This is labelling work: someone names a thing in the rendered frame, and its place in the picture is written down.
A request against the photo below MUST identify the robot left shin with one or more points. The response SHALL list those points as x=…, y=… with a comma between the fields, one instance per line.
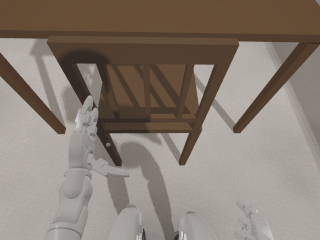
x=134, y=206

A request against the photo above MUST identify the table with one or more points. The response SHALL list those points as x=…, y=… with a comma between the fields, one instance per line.
x=295, y=21

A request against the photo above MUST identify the robot right thigh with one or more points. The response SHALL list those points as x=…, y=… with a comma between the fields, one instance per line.
x=194, y=227

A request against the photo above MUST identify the robot right hand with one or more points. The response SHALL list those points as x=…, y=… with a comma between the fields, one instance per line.
x=256, y=229

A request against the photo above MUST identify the robot left hand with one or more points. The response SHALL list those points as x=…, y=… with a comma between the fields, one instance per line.
x=81, y=143

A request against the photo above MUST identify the chair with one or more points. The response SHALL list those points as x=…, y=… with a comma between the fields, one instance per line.
x=148, y=83

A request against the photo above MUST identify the left robot forearm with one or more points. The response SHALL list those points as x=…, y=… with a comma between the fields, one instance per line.
x=70, y=218

